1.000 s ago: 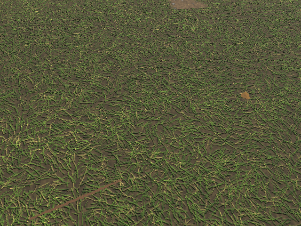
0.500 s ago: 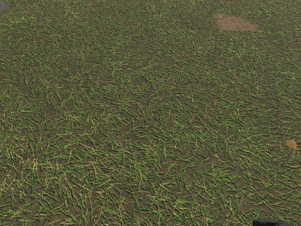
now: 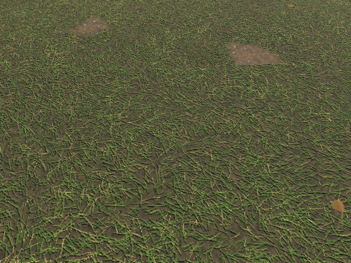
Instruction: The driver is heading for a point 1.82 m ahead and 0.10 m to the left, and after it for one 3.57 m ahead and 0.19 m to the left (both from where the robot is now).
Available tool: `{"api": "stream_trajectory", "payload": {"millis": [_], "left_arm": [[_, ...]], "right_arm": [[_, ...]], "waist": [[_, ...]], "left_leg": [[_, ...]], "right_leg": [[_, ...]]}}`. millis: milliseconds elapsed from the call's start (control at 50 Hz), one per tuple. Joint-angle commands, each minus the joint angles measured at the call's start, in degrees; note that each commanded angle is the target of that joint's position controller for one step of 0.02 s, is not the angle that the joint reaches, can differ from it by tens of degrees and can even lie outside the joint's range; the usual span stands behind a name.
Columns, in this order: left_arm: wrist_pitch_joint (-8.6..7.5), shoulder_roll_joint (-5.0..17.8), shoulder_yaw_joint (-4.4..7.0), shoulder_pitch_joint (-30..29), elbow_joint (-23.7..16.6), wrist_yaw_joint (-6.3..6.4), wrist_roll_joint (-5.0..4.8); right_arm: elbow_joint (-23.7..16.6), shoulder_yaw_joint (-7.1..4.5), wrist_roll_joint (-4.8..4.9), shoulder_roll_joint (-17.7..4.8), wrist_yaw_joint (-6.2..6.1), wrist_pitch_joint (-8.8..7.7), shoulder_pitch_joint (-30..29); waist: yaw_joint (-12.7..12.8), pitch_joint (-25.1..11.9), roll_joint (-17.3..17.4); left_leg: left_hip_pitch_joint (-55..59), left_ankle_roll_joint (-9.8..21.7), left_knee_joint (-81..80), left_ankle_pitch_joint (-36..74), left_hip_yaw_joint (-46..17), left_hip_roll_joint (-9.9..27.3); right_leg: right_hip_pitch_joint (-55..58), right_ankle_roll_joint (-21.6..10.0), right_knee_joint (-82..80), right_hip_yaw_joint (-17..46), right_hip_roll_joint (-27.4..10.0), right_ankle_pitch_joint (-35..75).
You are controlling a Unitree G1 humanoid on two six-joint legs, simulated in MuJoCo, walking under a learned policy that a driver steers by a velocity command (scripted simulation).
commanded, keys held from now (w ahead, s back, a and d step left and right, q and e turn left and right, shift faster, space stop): no key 1.00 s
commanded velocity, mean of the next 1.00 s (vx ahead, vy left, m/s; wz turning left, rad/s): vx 0.02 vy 0.00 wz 0.00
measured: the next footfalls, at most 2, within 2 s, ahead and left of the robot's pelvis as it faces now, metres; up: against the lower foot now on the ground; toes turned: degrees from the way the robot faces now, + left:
right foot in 1.70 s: +0.16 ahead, -0.17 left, +0.00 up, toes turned -4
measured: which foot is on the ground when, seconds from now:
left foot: down 0.00-1.00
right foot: down 0.00-1.00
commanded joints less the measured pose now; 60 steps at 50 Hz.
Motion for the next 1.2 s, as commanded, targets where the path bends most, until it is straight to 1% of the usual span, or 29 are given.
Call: {"api": "stream_trajectory", "payload": {"millis": [20, 40, 60, 80, 120, 160, 220, 300, 480, 620, 900, 1200], "left_arm": [[-0.16, 8.33, 1.65, 1.24, -0.32, 0.12, -0.62], [-0.26, 5.89, 1.32, 0.16, -0.44, -0.31, -0.87], [-0.48, 5.43, 1.12, -0.38, -0.35, -0.44, -0.47], [-0.78, 5.69, 1.11, -0.36, -0.14, -0.54, -0.23], [-1.23, 6.02, 1.22, 0.79, 0.9, -0.37, -0.5], [-1.24, 5.89, 1.15, 1.34, 1.71, -0.23, -0.7], [-1.0, 5.86, 1.09, 1.21, 2.44, -0.09, -0.77], [-0.54, 5.66, 1.03, 0.9, 3.23, 0.01, -0.81], [0.32, 5.1, 0.87, 0.4, 4.61, 0.18, -0.74], [0.64, 4.8, 0.71, 0.46, 5.64, 0.32, -0.69], [0.6, 4.29, 0.19, 2.5, 7.47, 0.61, -0.66], [0.45, 3.68, -0.39, 5.34, 8.39, 0.78, -0.77]], "right_arm": [[-0.67, -0.57, -0.34, -3.41, -0.69, 0.17, 7.47], [-0.92, -0.87, -0.14, -5.25, -0.99, 0.72, 4.34], [-1.21, -1.08, 0.25, -5.96, -1.28, 1.2, 2.7], [-1.08, -1.13, 0.35, -6.02, -1.43, 1.56, 2.25], [-0.76, -1.16, 0.21, -5.97, -1.34, 1.76, 2.6], [-0.45, -1.22, 0.44, -5.85, -1.26, 1.67, 2.29], [0.21, -1.34, 0.62, -5.78, -1.28, 1.91, 2.31], [1.2, -1.35, 0.67, -5.51, -1.43, 2.38, 2.89], [2.87, -1.1, 0.61, -5.43, -1.71, 2.58, 3.82], [3.75, -0.82, 0.53, -4.96, -1.79, 2.45, 4.56], [4.69, -0.38, 0.51, -3.88, -1.76, 2.22, 6.7], [4.73, -0.04, 0.64, -3.24, -1.66, 2.13, 9.2]], "waist": [[-3.66, -2.33, -8.62], [-2.02, -0.12, -6.11], [-1.48, -0.08, -4.15], [-1.14, -0.17, -3.09], [-0.89, -1.72, -1.93], [-0.53, -2.5, -1.02], [-0.33, -2.83, 0.28], [-0.32, -2.15, 1.5], [-0.16, 0.09, 1.97], [-0.01, 1.48, 1.8], [0.11, 2.74, 2.14], [0.07, 3.0, 2.0]], "left_leg": [[-3.29, -0.63, -3.63, -4.75, -3.26, 3.96], [-1.19, -1.1, -2.97, -2.92, -3.05, 4.14], [-0.76, -0.86, -2.43, -1.36, -3.25, 4.55], [-0.74, -0.56, -2.12, 0.35, -3.63, 4.9], [0.02, -0.43, -1.96, 3.78, -4.05, 5.54], [0.78, -0.53, -1.24, 6.76, -4.03, 5.78], [1.59, -0.76, -0.52, 9.19, -3.95, 5.92], [1.97, -0.95, -0.31, 9.73, -3.96, 6.09], [1.25, -1.2, -1.33, 7.32, -4.23, 6.46], [0.48, -1.2, -2.76, 4.13, -4.47, 6.56], [-0.4, -0.89, -4.99, -0.07, -4.89, 6.56], [-0.35, -0.59, -5.37, 0.95, -4.91, 6.37]], "right_leg": [[7.95, -6.35, -4.88, 5.22, -5.08, 7.88], [4.54, -4.96, -5.9, 4.19, -2.8, 2.66], [4.21, -3.69, -5.77, 2.99, -1.78, 3.11], [5.06, -3.05, -4.96, 2.19, -0.99, 5.8], [7.64, -3.07, -3.39, 1.43, -0.49, 10.59], [9.04, -3.47, -2.28, 1.16, -0.36, 14.1], [9.83, -3.8, -1.48, 0.76, -0.07, 15.88], [9.86, -3.77, -1.21, 0.22, 0.43, 15.34], [9.91, -3.15, -2.1, -0.54, 1.31, 11.67], [9.72, -2.63, -3.21, -0.83, 1.7, 8.44], [8.85, -2.05, -4.55, -1.01, 1.93, 4.65], [8.3, -1.85, -4.82, -1.0, 1.91, 4.71]]}}
Keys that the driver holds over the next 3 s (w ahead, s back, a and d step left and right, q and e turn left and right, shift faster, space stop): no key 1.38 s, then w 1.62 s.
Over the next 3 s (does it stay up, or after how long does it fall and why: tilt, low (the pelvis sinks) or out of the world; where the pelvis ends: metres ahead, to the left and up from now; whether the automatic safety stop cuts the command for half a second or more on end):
stays up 0.81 -0.11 0.01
